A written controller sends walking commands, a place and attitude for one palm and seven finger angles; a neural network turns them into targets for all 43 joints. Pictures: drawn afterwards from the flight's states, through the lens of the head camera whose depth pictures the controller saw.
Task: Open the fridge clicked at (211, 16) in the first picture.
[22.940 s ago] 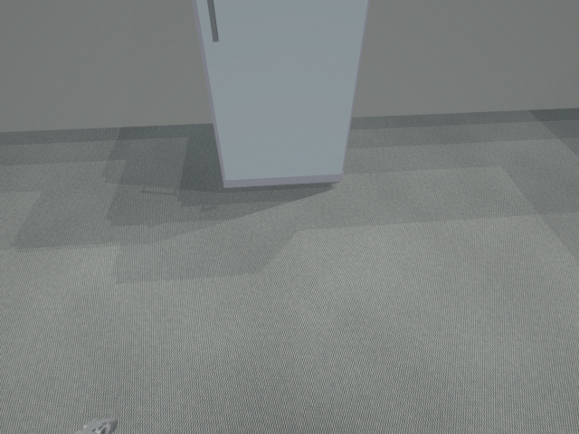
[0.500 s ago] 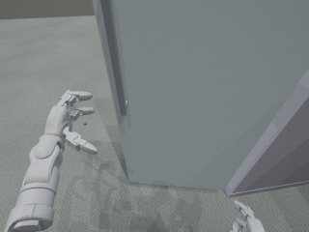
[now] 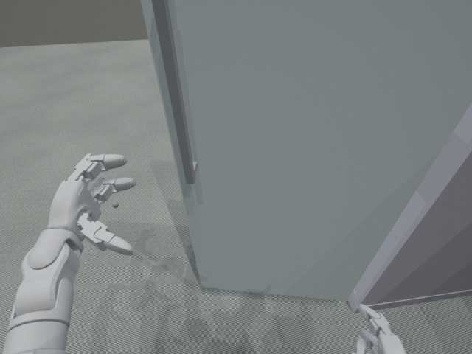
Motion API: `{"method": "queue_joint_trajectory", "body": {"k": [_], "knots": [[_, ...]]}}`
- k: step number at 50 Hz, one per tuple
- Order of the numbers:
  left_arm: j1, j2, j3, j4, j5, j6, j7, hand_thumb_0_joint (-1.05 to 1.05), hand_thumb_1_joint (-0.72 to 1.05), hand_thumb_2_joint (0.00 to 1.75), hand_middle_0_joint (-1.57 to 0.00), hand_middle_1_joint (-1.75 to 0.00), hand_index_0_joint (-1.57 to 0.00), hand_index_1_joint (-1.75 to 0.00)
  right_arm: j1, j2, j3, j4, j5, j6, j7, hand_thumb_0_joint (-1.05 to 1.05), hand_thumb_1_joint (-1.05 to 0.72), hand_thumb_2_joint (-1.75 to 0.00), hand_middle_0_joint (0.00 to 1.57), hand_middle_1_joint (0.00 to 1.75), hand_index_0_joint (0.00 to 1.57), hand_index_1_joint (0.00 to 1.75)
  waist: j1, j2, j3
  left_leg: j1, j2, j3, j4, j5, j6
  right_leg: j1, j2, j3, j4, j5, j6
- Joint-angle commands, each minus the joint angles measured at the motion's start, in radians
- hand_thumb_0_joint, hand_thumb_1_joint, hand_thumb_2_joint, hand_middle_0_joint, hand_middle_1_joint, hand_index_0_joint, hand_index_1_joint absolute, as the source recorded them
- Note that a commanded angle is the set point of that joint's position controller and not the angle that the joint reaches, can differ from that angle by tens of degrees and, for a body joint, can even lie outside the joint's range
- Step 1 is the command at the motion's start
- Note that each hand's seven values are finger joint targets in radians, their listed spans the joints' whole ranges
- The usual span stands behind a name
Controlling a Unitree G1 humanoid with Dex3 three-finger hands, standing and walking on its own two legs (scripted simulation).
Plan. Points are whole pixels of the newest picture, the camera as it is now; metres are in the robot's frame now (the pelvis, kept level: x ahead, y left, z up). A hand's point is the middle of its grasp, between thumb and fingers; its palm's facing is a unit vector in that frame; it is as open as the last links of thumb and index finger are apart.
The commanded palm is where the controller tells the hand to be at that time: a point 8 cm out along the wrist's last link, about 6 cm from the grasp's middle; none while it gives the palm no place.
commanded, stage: draw the hand back to the body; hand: left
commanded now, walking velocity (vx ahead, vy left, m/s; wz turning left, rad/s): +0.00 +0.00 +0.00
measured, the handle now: (179, 94) +0.50 +0.15 +0.22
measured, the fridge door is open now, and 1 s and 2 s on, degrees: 76 76 76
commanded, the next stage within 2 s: step back with the hand held close in 1.28 s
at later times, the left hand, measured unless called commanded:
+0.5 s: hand (76, 230) +0.24 +0.25 +0.15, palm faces +0.39 -0.88 -0.27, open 12.8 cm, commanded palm +0.19 +0.29 +0.16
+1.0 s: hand (32, 242) +0.20 +0.28 +0.17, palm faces +0.48 -0.79 -0.37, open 8.0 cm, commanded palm +0.16 +0.31 +0.18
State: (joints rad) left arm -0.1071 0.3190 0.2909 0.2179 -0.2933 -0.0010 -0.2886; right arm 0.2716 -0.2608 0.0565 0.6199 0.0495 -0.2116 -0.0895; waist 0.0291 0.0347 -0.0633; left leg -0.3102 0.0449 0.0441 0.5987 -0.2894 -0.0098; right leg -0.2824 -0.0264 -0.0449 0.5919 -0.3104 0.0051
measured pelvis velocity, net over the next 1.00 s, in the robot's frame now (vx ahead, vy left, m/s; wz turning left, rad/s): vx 0.02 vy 0.01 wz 0.00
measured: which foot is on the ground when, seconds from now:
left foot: down 0.00-1.00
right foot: down 0.00-1.00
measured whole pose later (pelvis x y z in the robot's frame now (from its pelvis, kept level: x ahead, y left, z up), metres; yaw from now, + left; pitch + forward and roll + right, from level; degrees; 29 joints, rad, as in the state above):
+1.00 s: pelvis +0.02 +0.01 +0.01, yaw +0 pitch -5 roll +0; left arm 0.42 0.34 0.35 -0.36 -0.07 -0.06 0.09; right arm 0.20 -0.23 0.03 0.65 -0.02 -0.14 -0.09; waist 0.09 0.04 0.01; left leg -0.09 0.03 0.05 0.43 -0.25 0.00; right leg -0.06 -0.04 -0.05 0.40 -0.26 0.02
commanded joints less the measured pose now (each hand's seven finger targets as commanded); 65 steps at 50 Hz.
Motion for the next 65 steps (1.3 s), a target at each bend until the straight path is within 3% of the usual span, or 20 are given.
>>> {"method": "queue_joint_trajectory", "body": {"k": [1, 2, 3, 10, 11, 12, 13, 16, 20, 22, 28, 31, 34, 36, 43, 45, 51, 57, 64, 65], "knots": [[-0.249, 0.199, 0.079, -0.318, -0.022, -0.032, 0.003, 0.0, -0.55, 0.2, -0.25, -1.15, -0.25, -1.15, -0.144, -0.113, -0.046, -0.176, 0.009, -0.074, -0.016, 0.0, -0.9, -0.9, 0.2, 0.3, 0.2, 0.3, 0.018, 0.001, -0.147, 0.098, -0.043, -0.026, -0.095, 0.153, 0.038, 0.033, 0.034, 0.0, -0.103, 0.211, -0.016], [-0.25, 0.198, 0.075, -0.345, -0.019, -0.032, 0.004, 0.0, -0.55, 0.2, -0.25, -1.15, -0.25, -1.15, -0.144, -0.112, -0.046, -0.174, 0.007, -0.079, -0.019, 0.0, -0.9, -0.9, 0.2, 0.3, 0.2, 0.3, 0.018, 0.033, -0.154, 0.109, -0.043, -0.027, -0.095, 0.151, 0.037, 0.031, 0.035, 0.0, -0.104, 0.205, -0.017], [-0.244, 0.205, 0.08, -0.364, -0.021, -0.032, 0.006, 0.0, -0.55, 0.2, -0.25, -1.15, -0.25, -1.15, -0.144, -0.114, -0.045, -0.172, 0.005, -0.084, -0.022, 0.0, -0.9, -0.9, 0.2, 0.3, 0.2, 0.3, 0.013, -0.003, -0.151, 0.115, -0.041, -0.029, -0.09, 0.152, 0.041, 0.032, 0.037, 0.001, -0.108, 0.204, -0.015], [-0.181, 0.2, 0.08, -0.406, -0.036, 0.005, -0.022, 0.0, -0.37, 0.29, -0.24, -1.04, -0.24, -1.04, -0.157, -0.11, -0.036, -0.16, 0.009, -0.106, -0.039, 0.0, -0.9, -0.9, 0.2, 0.3, 0.2, 0.3, 0.022, 0.023, -0.117, 0.126, -0.045, -0.039, -0.109, 0.122, 0.04, 0.036, 0.035, -0.001, -0.129, 0.167, -0.014], [-0.188, 0.289, 0.102, -0.496, 0.094, -0.053, 0.136, 0.0, -0.33, 0.31, -0.24, -1.02, -0.24, -1.02, -0.179, -0.1, -0.04, -0.144, -0.03, -0.094, -0.035, 0.0, -0.9, -0.9, 0.2, 0.3, 0.2, 0.3, 0.032, -0.02, -0.019, 0.102, -0.054, -0.026, -0.131, 0.1, 0.04, 0.001, 0.024, 0.031, -0.21, 0.108, -0.005], [-0.083, 0.193, 0.055, -0.436, 0.111, -0.061, 0.202, 0.0, -0.3, 0.32, -0.24, -1.0, -0.24, -1.0, -0.176, -0.096, -0.039, -0.133, -0.037, -0.087, -0.034, 0.0, -0.9, -0.9, 0.2, 0.3, 0.2, 0.3, 0.017, -0.029, 0.003, 0.102, -0.051, -0.028, -0.145, 0.071, 0.038, 0.006, 0.019, 0.016, -0.205, 0.072, -0.004], [-0.039, 0.185, 0.037, -0.456, 0.137, -0.072, 0.246, 0.0, -0.26, 0.34, -0.24, -0.98, -0.24, -0.98, -0.177, -0.099, -0.043, -0.125, -0.038, -0.076, -0.03, 0.0, -0.9, -0.9, 0.2, 0.3, 0.2, 0.3, 0.027, -0.059, -0.007, 0.116, -0.046, -0.028, -0.154, 0.076, 0.041, 0.028, 0.022, 0.016, -0.216, 0.074, -0.005], [0.02, 0.186, 0.036, -0.544, 0.18, -0.1, 0.321, 0.0, -0.15, 0.39, -0.24, -0.92, -0.24, -0.92, -0.182, -0.087, -0.041, -0.127, -0.046, -0.047, -0.025, 0.0, -0.9, -0.9, 0.2, 0.3, 0.2, 0.3, 0.029, 0.045, -0.063, 0.172, -0.042, -0.018, -0.183, 0.104, 0.037, 0.09, 0.014, 0.013, -0.206, 0.115, -0.008], [0.062, 0.209, 0.063, -0.582, 0.207, -0.123, 0.366, 0.0, -0.01, 0.46, -0.23, -0.83, -0.23, -0.83, -0.198, -0.083, -0.046, -0.12, -0.054, -0.021, -0.029, 0.0, -0.9, -0.9, 0.2, 0.3, 0.2, 0.3, 0.031, 0.004, -0.062, 0.203, -0.036, -0.011, -0.209, 0.136, 0.04, 0.124, 0.019, 0.013, -0.229, 0.143, -0.007], [0.06, 0.2, 0.055, -0.612, 0.218, -0.129, 0.377, 0.0, 0.07, 0.5, -0.23, -0.79, -0.23, -0.79, -0.203, -0.08, -0.047, -0.116, -0.056, -0.014, -0.031, 0.0, -0.9, -0.9, 0.2, 0.3, 0.2, 0.3, 0.03, 0.051, -0.058, 0.223, -0.039, -0.006, -0.22, 0.145, 0.038, 0.132, 0.02, 0.012, -0.235, 0.151, -0.009], [0.187, 0.207, 0.087, -0.617, 0.226, -0.13, 0.387, 0.0, 0.28, 0.6, -0.22, -0.66, -0.22, -0.66, -0.209, -0.082, -0.051, -0.11, -0.062, 0.001, -0.026, 0.0, -0.9, -0.9, 0.2, 0.3, 0.2, 0.3, 0.044, -0.006, -0.032, 0.231, -0.037, -0.011, -0.238, 0.203, 0.039, 0.173, 0.025, 0.003, -0.245, 0.21, -0.008], [0.249, 0.192, 0.091, -0.663, 0.224, -0.129, 0.385, 0.0, 0.39, 0.65, -0.22, -0.6, -0.22, -0.6, -0.211, -0.072, -0.054, -0.117, -0.063, 0.009, -0.019, 0.0, -0.9, -0.9, 0.2, 0.3, 0.2, 0.3, 0.046, 0.034, -0.032, 0.239, -0.033, -0.007, -0.238, 0.237, 0.036, 0.191, 0.021, 0.001, -0.234, 0.246, -0.009], [0.303, 0.193, 0.105, -0.682, 0.224, -0.128, 0.384, 0.0, 0.5, 0.71, -0.21, -0.53, -0.21, -0.53, -0.209, -0.071, -0.057, -0.123, -0.063, 0.014, -0.014, 0.0, -0.9, -0.9, 0.2, 0.3, 0.2, 0.3, 0.048, 0.001, -0.009, 0.23, -0.031, -0.008, -0.239, 0.262, 0.036, 0.198, 0.022, -0.003, -0.234, 0.267, -0.008], [0.319, 0.197, 0.116, -0.713, 0.225, -0.126, 0.384, 0.0, 0.57, 0.74, -0.21, -0.49, -0.21, -0.49, -0.207, -0.071, -0.059, -0.125, -0.065, 0.018, -0.012, 0.0, -0.9, -0.9, 0.2, 0.3, 0.2, 0.3, 0.049, 0.025, -0.009, 0.237, -0.032, -0.005, -0.236, 0.277, 0.034, 0.197, 0.022, -0.003, -0.232, 0.28, -0.008], [0.398, 0.234, 0.174, -0.769, 0.223, -0.124, 0.388, 0.0, 0.83, 0.87, -0.2, -0.34, -0.2, -0.34, -0.208, -0.072, -0.066, -0.128, -0.066, 0.023, -0.011, 0.0, -0.9, -0.9, 0.2, 0.3, 0.2, 0.3, 0.056, 0.012, 0.009, 0.235, -0.031, 0.001, -0.232, 0.276, 0.036, 0.191, 0.024, -0.003, -0.247, 0.28, -0.006], [0.413, 0.222, 0.172, -0.799, 0.223, -0.127, 0.39, 0.0, 0.9, 0.9, -0.2, -0.3, -0.2, -0.3, -0.204, -0.067, -0.064, -0.131, -0.065, 0.022, -0.01, 0.0, -0.9, -0.9, 0.2, 0.3, 0.2, 0.3, 0.053, 0.05, 0.01, 0.239, -0.032, 0.0, -0.232, 0.28, 0.032, 0.192, 0.022, -0.005, -0.242, 0.279, -0.007], [0.386, 0.199, 0.146, -0.758, 0.225, -0.117, 0.397, 0.0, 0.9, 0.9, -0.2, -0.3, -0.2, -0.3, -0.198, -0.07, -0.064, -0.123, -0.066, 0.022, -0.017, 0.0, -0.9, -0.9, 0.2, 0.3, 0.2, 0.3, 0.043, -0.005, 0.046, 0.227, -0.031, -0.007, -0.247, 0.216, 0.035, 0.166, 0.024, -0.01, -0.255, 0.21, -0.004], [0.38, 0.216, 0.162, -0.8, 0.23, -0.124, 0.4, 0.0, 0.9, 0.9, -0.2, -0.3, -0.2, -0.3, -0.203, -0.068, -0.064, -0.124, -0.07, 0.018, -0.017, 0.0, -0.9, -0.9, 0.2, 0.3, 0.2, 0.3, 0.054, 0.05, -0.009, 0.247, -0.037, -0.008, -0.242, 0.253, 0.033, 0.201, 0.022, -0.005, -0.246, 0.249, -0.009], [0.41, 0.207, 0.162, -0.775, 0.224, -0.121, 0.398, 0.0, 0.9, 0.9, -0.2, -0.3, -0.2, -0.3, -0.207, -0.064, -0.064, -0.121, -0.068, 0.019, -0.015, 0.0, -0.9, -0.9, 0.2, 0.3, 0.2, 0.3, 0.051, 0.016, 0.036, 0.226, -0.031, -0.006, -0.248, 0.23, 0.032, 0.19, 0.022, -0.006, -0.261, 0.227, -0.006], [0.397, 0.213, 0.166, -0.791, 0.227, -0.124, 0.399, 0.0, 0.9, 0.9, -0.2, -0.3, -0.2, -0.3, -0.206, -0.065, -0.065, -0.121, -0.069, 0.018, -0.014, 0.0, -0.9, -0.9, 0.2, 0.3, 0.2, 0.3, 0.052, 0.041, 0.02, 0.23, -0.033, -0.007, -0.248, 0.231, 0.03, 0.198, 0.022, -0.006, -0.256, 0.229, -0.008]]}}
